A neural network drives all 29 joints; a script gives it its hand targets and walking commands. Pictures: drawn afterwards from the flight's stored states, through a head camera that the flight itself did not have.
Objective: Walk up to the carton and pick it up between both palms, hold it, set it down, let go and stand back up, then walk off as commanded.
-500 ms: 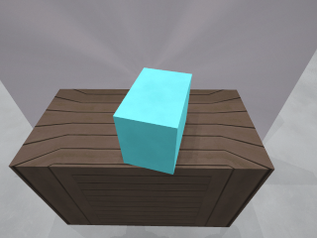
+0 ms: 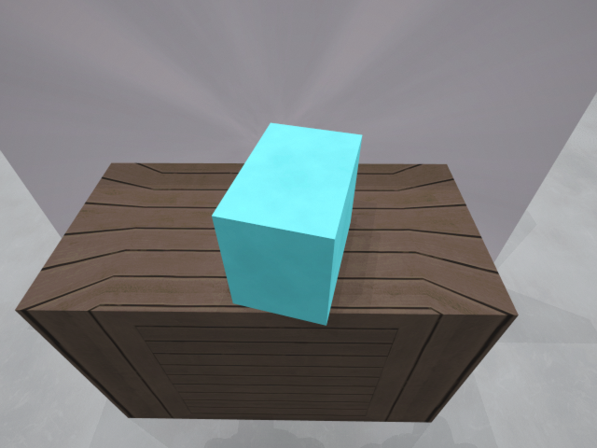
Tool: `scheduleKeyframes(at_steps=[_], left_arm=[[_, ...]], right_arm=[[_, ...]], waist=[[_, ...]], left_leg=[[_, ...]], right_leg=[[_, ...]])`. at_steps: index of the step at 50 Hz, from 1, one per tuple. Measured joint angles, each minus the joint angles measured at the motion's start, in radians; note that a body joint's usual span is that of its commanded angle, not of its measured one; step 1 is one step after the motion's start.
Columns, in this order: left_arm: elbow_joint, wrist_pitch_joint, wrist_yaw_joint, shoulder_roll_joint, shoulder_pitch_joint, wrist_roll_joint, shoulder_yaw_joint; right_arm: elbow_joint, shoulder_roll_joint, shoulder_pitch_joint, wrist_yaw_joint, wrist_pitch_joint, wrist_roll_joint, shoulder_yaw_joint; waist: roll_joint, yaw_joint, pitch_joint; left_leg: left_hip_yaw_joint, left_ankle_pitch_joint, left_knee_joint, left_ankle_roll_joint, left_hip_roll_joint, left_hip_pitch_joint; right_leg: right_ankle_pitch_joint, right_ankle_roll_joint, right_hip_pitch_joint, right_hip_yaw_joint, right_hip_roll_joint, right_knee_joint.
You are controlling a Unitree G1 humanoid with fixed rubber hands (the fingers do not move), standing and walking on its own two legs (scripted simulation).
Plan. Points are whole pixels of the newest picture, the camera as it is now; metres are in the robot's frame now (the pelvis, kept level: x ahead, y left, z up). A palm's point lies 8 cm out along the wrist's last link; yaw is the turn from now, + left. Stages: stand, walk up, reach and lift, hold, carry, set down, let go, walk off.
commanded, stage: stand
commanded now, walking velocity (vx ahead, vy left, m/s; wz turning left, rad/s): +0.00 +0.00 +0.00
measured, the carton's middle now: (297, 219) +0.53 +0.01 -0.01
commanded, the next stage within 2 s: walk off in 0.28 s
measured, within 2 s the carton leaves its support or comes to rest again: neither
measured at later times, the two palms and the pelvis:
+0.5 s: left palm out of the picture +0.05 +0.26 -0.13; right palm out of the picture +0.04 -0.24 -0.13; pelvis +0.00 +0.00 +0.00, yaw +0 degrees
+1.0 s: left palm out of the picture +0.00 +0.27 -0.13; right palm out of the picture -0.04 -0.27 -0.15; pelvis -0.08 +0.01 -0.02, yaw +3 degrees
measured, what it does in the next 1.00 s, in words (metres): lifts its left foot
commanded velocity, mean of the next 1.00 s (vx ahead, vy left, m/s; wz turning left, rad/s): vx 0.00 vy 0.00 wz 0.00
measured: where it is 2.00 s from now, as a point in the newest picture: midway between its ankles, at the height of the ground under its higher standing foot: outside the picture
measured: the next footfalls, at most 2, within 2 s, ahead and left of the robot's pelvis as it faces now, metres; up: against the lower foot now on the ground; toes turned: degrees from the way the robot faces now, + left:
left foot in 1.04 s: -0.07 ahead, +0.11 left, +0.00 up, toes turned +1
right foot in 1.58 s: -0.17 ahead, -0.11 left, +0.00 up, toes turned +10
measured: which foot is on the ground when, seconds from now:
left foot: down 0.00-0.70, up 0.72-1.00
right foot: down 0.00-1.00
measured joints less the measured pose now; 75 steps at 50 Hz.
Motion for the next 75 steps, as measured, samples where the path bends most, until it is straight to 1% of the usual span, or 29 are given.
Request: scheduleKeyframes(at_steps=[23, 28, 29, 32, 33, 34, 35, 36, 37, 38, 39, 40, 42, 44, 46, 48, 50, 52, 53, 55, 56, 59, 62, 67, 72, 75], left_arm=[[0.013, -0.001, -0.002, 0.000, -0.018, 0.000, 0.000], [-0.008, 0.006, 0.005, 0.000, -0.057, 0.000, 0.000], [-0.017, 0.010, 0.005, 0.001, -0.066, 0.000, 0.000], [-0.039, 0.025, 0.006, 0.002, -0.087, 0.000, 0.000], [-0.045, 0.028, 0.006, 0.002, -0.087, 0.000, 0.000], [-0.050, 0.030, 0.005, 0.002, -0.087, 0.000, 0.000], [-0.057, 0.030, 0.004, 0.002, -0.088, 0.000, 0.000], [-0.060, 0.031, 0.001, 0.002, -0.090, 0.000, 0.000], [-0.061, 0.031, 0.000, 0.002, -0.089, 0.000, 0.000], [-0.060, 0.033, 0.001, 0.002, -0.086, 0.000, 0.000], [-0.061, 0.034, 0.004, 0.002, -0.086, 0.000, 0.000], [-0.064, 0.034, 0.007, 0.002, -0.086, 0.000, 0.000], [-0.081, 0.034, 0.012, 0.002, -0.086, 0.000, 0.000], [-0.104, 0.034, 0.016, 0.002, -0.086, 0.000, 0.000], [-0.126, 0.034, 0.016, 0.002, -0.089, 0.000, 0.000], [-0.143, 0.035, 0.016, 0.001, -0.097, 0.000, 0.000], [-0.156, 0.038, 0.016, 0.001, -0.108, 0.000, 0.000], [-0.167, 0.047, 0.016, 0.002, -0.119, 0.000, 0.000], [-0.167, 0.054, 0.017, 0.003, -0.135, 0.000, 0.000], [-0.167, 0.072, 0.025, 0.004, -0.158, 0.000, 0.000], [-0.167, 0.077, 0.027, 0.005, -0.165, 0.000, 0.000], [-0.167, 0.081, 0.028, 0.014, -0.169, 0.000, 0.000], [-0.167, 0.087, 0.028, 0.028, -0.168, 0.000, 0.000], [-0.167, 0.087, 0.028, 0.045, -0.168, 0.000, 0.000], [-0.167, 0.087, 0.023, 0.048, -0.168, 0.000, 0.000], [-0.167, 0.087, 0.016, 0.048, -0.166, 0.000, 0.000]], right_arm=[[0.000, -0.003, 0.000, 0.000, 0.000, 0.000, 0.000], [-0.029, -0.013, -0.007, 0.000, 0.012, 0.000, -0.008], [-0.039, -0.016, -0.007, 0.000, 0.017, 0.000, -0.011], [-0.063, -0.027, -0.008, 0.000, 0.039, 0.000, -0.018], [-0.070, -0.033, -0.008, 0.000, 0.047, 0.000, -0.020], [-0.079, -0.039, -0.009, 0.000, 0.055, 0.000, -0.023], [-0.091, -0.046, -0.014, 0.000, 0.061, 0.000, -0.027], [-0.098, -0.054, -0.016, 0.000, 0.069, 0.000, -0.033], [-0.100, -0.061, -0.016, -0.002, 0.079, 0.000, -0.037], [-0.102, -0.068, -0.017, -0.004, 0.087, 0.000, -0.039], [-0.105, -0.076, -0.017, -0.005, 0.090, 0.000, -0.042], [-0.108, -0.083, -0.017, -0.007, 0.090, 0.000, -0.045], [-0.114, -0.097, -0.016, -0.007, 0.090, 0.000, -0.048], [-0.116, -0.107, -0.016, -0.007, 0.091, 0.000, -0.048], [-0.116, -0.112, -0.016, -0.007, 0.093, 0.000, -0.047], [-0.117, -0.113, -0.016, -0.007, 0.093, 0.000, -0.047], [-0.117, -0.114, -0.015, -0.006, 0.093, 0.000, -0.047], [-0.117, -0.115, -0.016, -0.006, 0.092, 0.000, -0.047], [-0.119, -0.114, -0.019, -0.002, 0.090, 0.000, -0.047], [-0.123, -0.115, -0.021, 0.001, 0.090, 0.000, -0.048], [-0.123, -0.114, -0.021, -0.002, 0.090, 0.000, -0.048], [-0.133, -0.114, -0.021, -0.012, 0.089, 0.000, -0.048], [-0.160, -0.114, -0.021, -0.018, 0.084, 0.000, -0.048], [-0.203, -0.114, -0.021, -0.026, 0.070, 0.000, -0.047], [-0.217, -0.114, -0.021, -0.027, 0.069, 0.000, -0.048], [-0.217, -0.114, -0.021, -0.027, 0.069, 0.000, -0.048]], waist=[[0.003, 0.000, 0.006], [0.006, 0.000, 0.079], [0.006, 0.000, 0.101], [0.009, 0.000, 0.155], [0.011, 0.000, 0.161], [0.014, 0.000, 0.163], [0.018, 0.000, 0.182], [0.024, 0.001, 0.200], [0.029, 0.001, 0.208], [0.030, 0.002, 0.213], [0.030, 0.002, 0.220], [0.031, 0.001, 0.228], [0.034, 0.001, 0.246], [0.036, 0.000, 0.261], [0.036, 0.000, 0.271], [0.036, -0.001, 0.277], [0.038, -0.001, 0.280], [0.041, -0.001, 0.274], [0.038, 0.000, 0.288], [0.037, -0.001, 0.312], [0.037, -0.001, 0.315], [0.037, 0.000, 0.310], [0.036, 0.000, 0.294], [0.036, 0.000, 0.288], [0.036, 0.001, 0.305], [0.036, 0.001, 0.308]], left_leg=[[0.000, 0.000, 0.000, 0.000, 0.000, 0.000], [0.000, 0.008, 0.013, 0.010, 0.000, 0.005], [0.000, 0.008, 0.021, 0.012, 0.000, 0.007], [-0.002, 0.004, 0.053, 0.014, 0.000, 0.004], [-0.002, 0.002, 0.068, 0.014, 0.000, -0.009], [-0.002, 0.000, 0.087, 0.014, 0.000, -0.029], [-0.002, -0.003, 0.107, 0.014, 0.000, -0.036], [-0.008, -0.060, 0.150, 0.015, 0.000, -0.048], [-0.016, -0.159, 0.225, 0.016, -0.004, -0.070], [-0.028, -0.235, 0.323, 0.016, -0.016, -0.094], [-0.042, -0.281, 0.423, 0.016, -0.032, -0.112], [-0.053, -0.306, 0.507, 0.016, -0.046, -0.121], [-0.071, -0.327, 0.619, 0.016, -0.064, -0.113], [-0.076, -0.333, 0.646, 0.016, -0.067, -0.079], [-0.078, -0.337, 0.630, 0.016, -0.067, -0.040], [-0.079, -0.340, 0.560, 0.016, -0.067, 0.005], [-0.080, -0.297, 0.403, 0.016, -0.067, 0.069], [-0.086, -0.222, 0.220, 0.017, -0.063, 0.133], [-0.087, -0.243, 0.220, 0.024, -0.067, 0.134], [-0.089, -0.253, 0.238, 0.039, -0.068, 0.133], [-0.091, -0.245, 0.234, 0.044, -0.068, 0.133], [-0.097, -0.218, 0.220, 0.050, -0.068, 0.121], [-0.097, -0.202, 0.220, 0.051, -0.068, 0.090], [-0.096, -0.169, 0.220, 0.051, -0.068, 0.038], [-0.096, -0.133, 0.220, 0.048, -0.068, 0.002], [-0.096, -0.107, 0.220, 0.032, -0.067, -0.023]], right_leg=[[0.000, 0.000, 0.000, 0.000, 0.000, 0.000], [0.002, 0.000, 0.000, -0.001, 0.000, 0.025], [-0.014, 0.000, -0.003, -0.001, 0.000, 0.046], [-0.135, -0.002, -0.012, -0.001, 0.001, 0.155], [-0.149, -0.006, -0.013, -0.001, 0.001, 0.171], [-0.148, -0.012, -0.013, 0.000, 0.000, 0.172], [-0.097, -0.016, -0.014, -0.002, 0.000, 0.173], [-0.070, -0.019, -0.013, -0.008, 0.000, 0.182], [-0.072, -0.020, -0.013, -0.014, -0.001, 0.186], [-0.078, -0.021, -0.013, -0.015, -0.006, 0.186], [-0.081, -0.022, -0.013, -0.015, -0.012, 0.186], [-0.081, -0.022, -0.014, -0.015, -0.019, 0.186], [-0.075, -0.022, -0.014, -0.016, -0.028, 0.186], [-0.067, -0.022, -0.017, -0.017, -0.034, 0.186], [-0.060, -0.017, -0.023, -0.019, -0.039, 0.186], [-0.051, -0.008, -0.032, -0.023, -0.044, 0.186], [-0.043, 0.006, -0.043, -0.027, -0.047, 0.187], [-0.045, 0.022, -0.073, -0.029, -0.044, 0.215], [-0.089, 0.021, -0.083, -0.024, -0.041, 0.244], [-0.215, 0.016, -0.088, 0.028, 0.002, 0.337], [-0.242, 0.016, -0.092, 0.048, 0.026, 0.392], [-0.249, 0.016, -0.092, 0.058, 0.073, 0.515], [-0.249, 0.016, -0.093, 0.059, 0.099, 0.582], [-0.250, 0.016, -0.094, 0.059, 0.104, 0.593], [-0.266, 0.016, -0.094, 0.059, 0.104, 0.593], [-0.267, 0.008, -0.094, 0.060, 0.091, 0.588]])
